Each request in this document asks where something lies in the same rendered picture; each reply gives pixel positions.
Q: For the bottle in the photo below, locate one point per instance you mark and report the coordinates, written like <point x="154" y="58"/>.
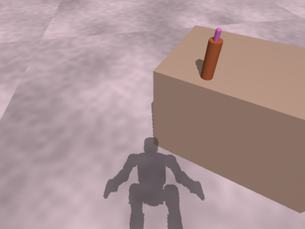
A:
<point x="212" y="54"/>

